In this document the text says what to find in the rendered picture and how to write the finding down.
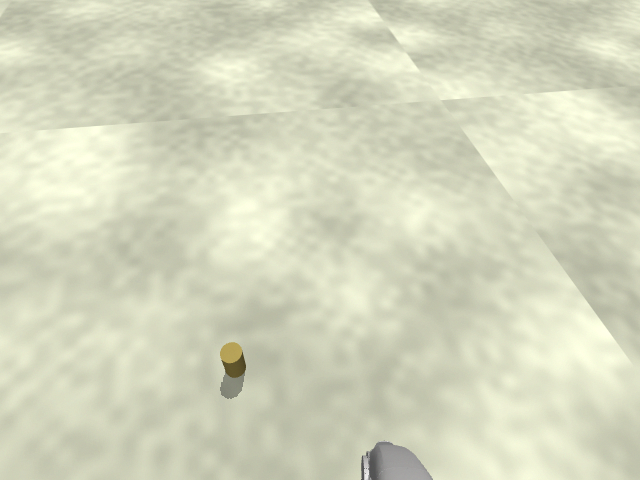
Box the can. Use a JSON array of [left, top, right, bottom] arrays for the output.
[[220, 342, 246, 378]]

